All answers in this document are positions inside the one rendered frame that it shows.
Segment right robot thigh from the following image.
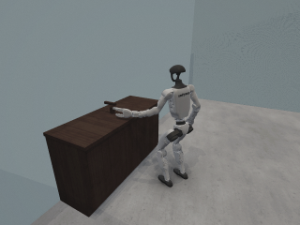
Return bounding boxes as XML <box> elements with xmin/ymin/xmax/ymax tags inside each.
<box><xmin>172</xmin><ymin>123</ymin><xmax>194</xmax><ymax>152</ymax></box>

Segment left robot upper arm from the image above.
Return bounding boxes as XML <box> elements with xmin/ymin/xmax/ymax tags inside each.
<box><xmin>153</xmin><ymin>88</ymin><xmax>174</xmax><ymax>115</ymax></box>

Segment robot head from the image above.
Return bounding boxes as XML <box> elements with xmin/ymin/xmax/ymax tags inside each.
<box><xmin>169</xmin><ymin>65</ymin><xmax>187</xmax><ymax>89</ymax></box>

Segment right robot upper arm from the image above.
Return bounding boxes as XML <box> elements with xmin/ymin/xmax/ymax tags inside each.
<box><xmin>186</xmin><ymin>84</ymin><xmax>201</xmax><ymax>110</ymax></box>

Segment right robot forearm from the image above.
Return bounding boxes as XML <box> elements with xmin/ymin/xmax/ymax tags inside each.
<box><xmin>189</xmin><ymin>107</ymin><xmax>201</xmax><ymax>121</ymax></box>

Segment left robot forearm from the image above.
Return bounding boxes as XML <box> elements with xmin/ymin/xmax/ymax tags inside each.
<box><xmin>131</xmin><ymin>108</ymin><xmax>158</xmax><ymax>118</ymax></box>

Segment robot left hand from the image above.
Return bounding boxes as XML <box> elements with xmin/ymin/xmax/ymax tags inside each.
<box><xmin>115</xmin><ymin>108</ymin><xmax>131</xmax><ymax>118</ymax></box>

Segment robot right hand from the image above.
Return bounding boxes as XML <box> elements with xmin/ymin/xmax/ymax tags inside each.
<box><xmin>186</xmin><ymin>117</ymin><xmax>194</xmax><ymax>125</ymax></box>

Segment counter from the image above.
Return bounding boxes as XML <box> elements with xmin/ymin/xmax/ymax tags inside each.
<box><xmin>43</xmin><ymin>96</ymin><xmax>159</xmax><ymax>217</ymax></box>

